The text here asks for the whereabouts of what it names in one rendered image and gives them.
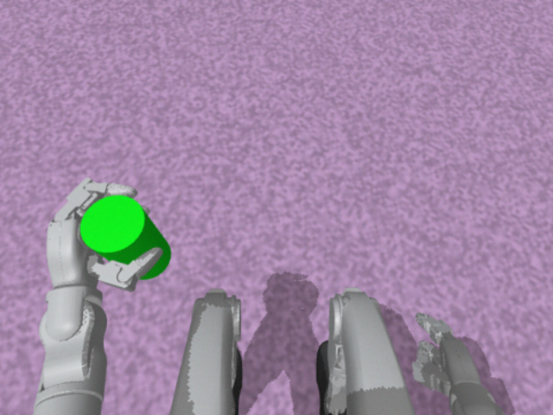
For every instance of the right robot foot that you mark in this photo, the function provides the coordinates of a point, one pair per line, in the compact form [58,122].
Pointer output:
[322,378]

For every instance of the right robot arm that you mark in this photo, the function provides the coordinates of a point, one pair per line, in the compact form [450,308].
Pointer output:
[468,398]

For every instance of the left robot arm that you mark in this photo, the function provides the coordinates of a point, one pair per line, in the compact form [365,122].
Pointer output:
[72,332]

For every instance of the can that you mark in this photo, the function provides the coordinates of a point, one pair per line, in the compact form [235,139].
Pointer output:
[117,228]

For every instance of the left robot hand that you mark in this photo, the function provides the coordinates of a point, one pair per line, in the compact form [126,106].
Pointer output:
[71,261]

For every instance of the right robot hand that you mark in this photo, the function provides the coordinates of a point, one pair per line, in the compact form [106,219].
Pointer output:
[441,368]

